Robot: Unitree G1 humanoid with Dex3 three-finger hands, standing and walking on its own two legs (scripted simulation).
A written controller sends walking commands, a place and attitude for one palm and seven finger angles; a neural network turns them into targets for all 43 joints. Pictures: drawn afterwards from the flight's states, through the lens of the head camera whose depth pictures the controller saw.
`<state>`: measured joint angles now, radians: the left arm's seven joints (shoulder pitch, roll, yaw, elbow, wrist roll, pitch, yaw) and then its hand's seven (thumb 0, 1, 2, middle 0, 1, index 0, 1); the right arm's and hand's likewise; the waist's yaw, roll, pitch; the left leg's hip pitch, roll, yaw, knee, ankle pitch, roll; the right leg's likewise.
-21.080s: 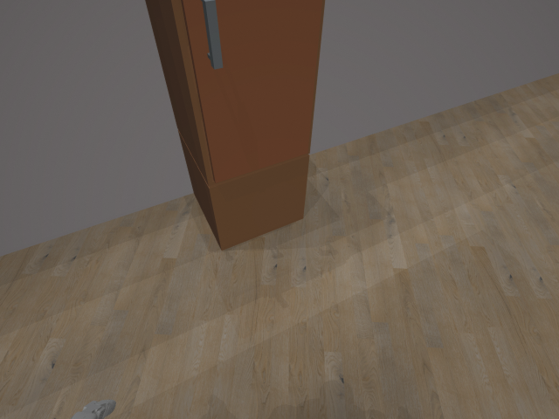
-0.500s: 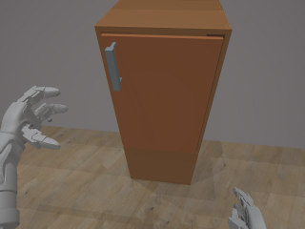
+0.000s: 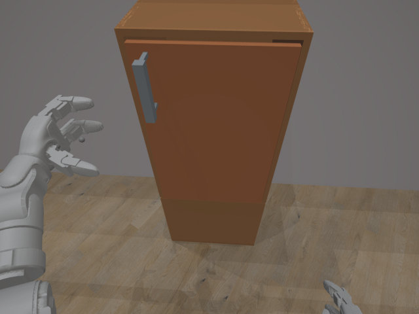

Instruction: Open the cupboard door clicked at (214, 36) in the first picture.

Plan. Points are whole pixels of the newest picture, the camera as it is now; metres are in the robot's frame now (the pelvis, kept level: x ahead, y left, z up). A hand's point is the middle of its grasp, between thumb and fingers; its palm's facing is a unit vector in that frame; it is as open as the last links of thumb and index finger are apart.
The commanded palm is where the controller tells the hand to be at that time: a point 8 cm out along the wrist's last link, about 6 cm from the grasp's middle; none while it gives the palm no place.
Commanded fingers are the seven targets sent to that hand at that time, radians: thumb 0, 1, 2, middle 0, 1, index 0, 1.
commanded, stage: move the hooked fingers beside the handle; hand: left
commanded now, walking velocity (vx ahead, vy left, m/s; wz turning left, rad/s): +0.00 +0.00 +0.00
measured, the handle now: (148, 88) +0.55 +0.17 +0.16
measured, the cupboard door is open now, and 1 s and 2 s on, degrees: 0 0 0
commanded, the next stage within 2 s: none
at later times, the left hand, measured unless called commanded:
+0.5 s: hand (104, 116) +0.43 +0.23 +0.17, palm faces +0.02 -1.00 -0.01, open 14.0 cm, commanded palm +0.41 +0.28 +0.17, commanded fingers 0.00 -0.50 0.30 -0.30 -1.20 -0.30 -1.20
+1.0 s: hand (119, 95) +0.50 +0.22 +0.17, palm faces +0.00 -1.00 +0.02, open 14.0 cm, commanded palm +0.48 +0.28 +0.16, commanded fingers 0.00 -0.50 0.30 -0.30 -1.20 -0.30 -1.20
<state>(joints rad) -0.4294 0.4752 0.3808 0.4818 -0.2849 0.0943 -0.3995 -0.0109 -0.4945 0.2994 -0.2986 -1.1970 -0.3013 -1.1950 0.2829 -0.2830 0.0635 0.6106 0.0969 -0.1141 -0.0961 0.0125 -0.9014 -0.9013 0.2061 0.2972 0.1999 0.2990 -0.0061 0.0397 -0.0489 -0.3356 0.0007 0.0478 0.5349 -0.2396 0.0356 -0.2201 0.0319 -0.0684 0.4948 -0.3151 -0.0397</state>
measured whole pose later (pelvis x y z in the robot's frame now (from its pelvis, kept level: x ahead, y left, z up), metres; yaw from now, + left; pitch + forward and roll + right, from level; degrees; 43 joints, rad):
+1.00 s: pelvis +0.01 +0.00 -0.01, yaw -1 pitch +10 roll -1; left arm -0.98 0.63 0.39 1.20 -0.15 -0.12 -0.36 -0.01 -0.49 0.30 -0.30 -1.20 -0.30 -1.19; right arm 0.41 -0.31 0.03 0.69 0.06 -0.01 -0.07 0.01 -0.90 -0.90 0.21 0.30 0.20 0.30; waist -0.13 0.03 -0.07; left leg -0.52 0.02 0.05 0.61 -0.28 0.04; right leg -0.40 0.05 -0.06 0.55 -0.34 -0.04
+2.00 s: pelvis +0.01 +0.01 -0.01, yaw -2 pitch +11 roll -2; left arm -0.96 0.59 0.39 1.18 -0.12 -0.14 -0.31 -0.01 -0.49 0.30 -0.30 -1.20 -0.30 -1.20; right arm 0.42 -0.30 0.03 0.65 0.05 0.01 -0.05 0.01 -0.90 -0.90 0.21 0.30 0.20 0.30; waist -0.14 0.04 -0.09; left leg -0.56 0.02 0.06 0.66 -0.29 0.05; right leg -0.44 0.04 -0.05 0.59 -0.34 -0.03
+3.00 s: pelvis +0.01 +0.00 -0.01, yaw -1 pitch +10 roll -1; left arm -0.90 0.45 0.32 1.04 -0.16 -0.10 -0.23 -0.01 -0.50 0.30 -0.30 -1.20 -0.30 -1.20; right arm 0.37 -0.29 0.02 0.65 0.05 0.01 -0.04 0.01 -0.90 -0.90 0.21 0.30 0.20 0.30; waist -0.10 0.04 -0.08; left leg -0.52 0.02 0.05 0.64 -0.29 0.04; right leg -0.40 0.05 -0.06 0.58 -0.35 -0.04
